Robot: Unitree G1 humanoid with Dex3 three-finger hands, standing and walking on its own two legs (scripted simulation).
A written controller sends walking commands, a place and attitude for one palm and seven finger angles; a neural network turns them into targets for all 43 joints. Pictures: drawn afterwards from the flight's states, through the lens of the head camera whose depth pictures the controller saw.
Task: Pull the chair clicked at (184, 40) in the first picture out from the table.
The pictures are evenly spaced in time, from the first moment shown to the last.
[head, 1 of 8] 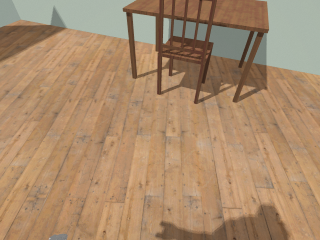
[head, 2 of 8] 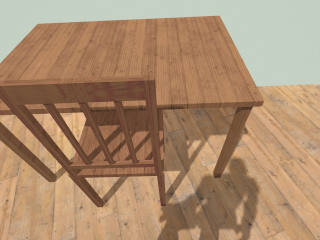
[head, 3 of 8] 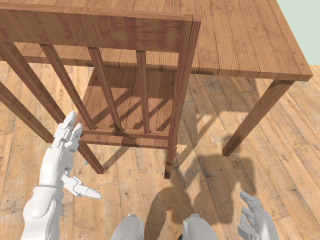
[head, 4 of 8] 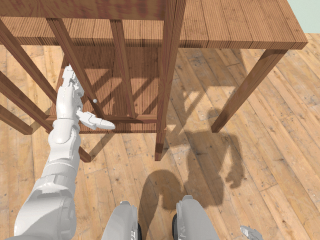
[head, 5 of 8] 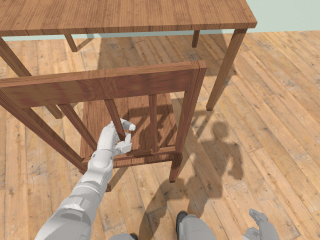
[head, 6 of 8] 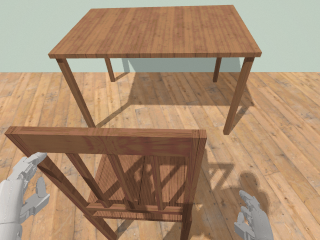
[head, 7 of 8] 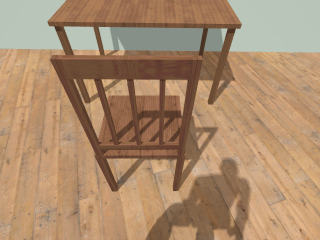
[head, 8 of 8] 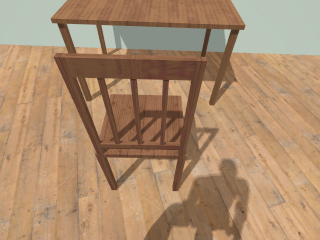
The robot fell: no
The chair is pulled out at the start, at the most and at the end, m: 0.00 0.63 0.62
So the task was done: yes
